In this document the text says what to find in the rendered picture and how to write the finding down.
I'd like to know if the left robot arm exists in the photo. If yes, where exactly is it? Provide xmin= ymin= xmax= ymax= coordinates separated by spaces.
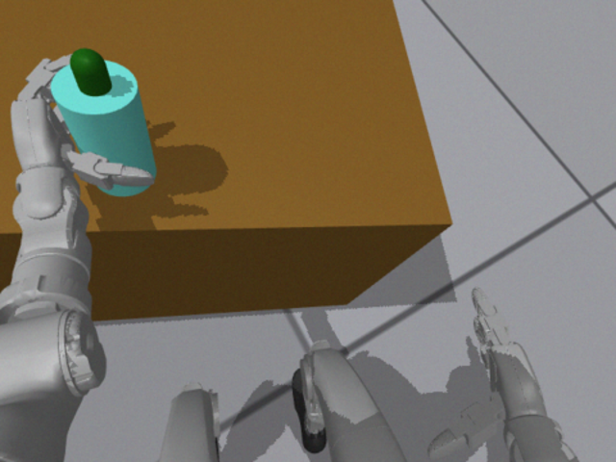
xmin=0 ymin=167 xmax=107 ymax=462

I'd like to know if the right robot arm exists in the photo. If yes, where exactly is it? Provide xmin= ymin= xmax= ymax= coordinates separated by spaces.
xmin=503 ymin=415 xmax=579 ymax=462

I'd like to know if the right robot foot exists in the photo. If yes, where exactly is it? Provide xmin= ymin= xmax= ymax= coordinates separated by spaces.
xmin=292 ymin=368 xmax=326 ymax=453

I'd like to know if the bottle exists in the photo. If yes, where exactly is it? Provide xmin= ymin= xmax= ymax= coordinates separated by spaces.
xmin=51 ymin=48 xmax=157 ymax=196

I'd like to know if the right robot hand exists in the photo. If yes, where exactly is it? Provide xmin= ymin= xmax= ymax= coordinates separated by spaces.
xmin=427 ymin=287 xmax=548 ymax=460

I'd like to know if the left robot hand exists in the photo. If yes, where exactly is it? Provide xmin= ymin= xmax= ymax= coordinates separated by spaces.
xmin=11 ymin=54 xmax=155 ymax=191

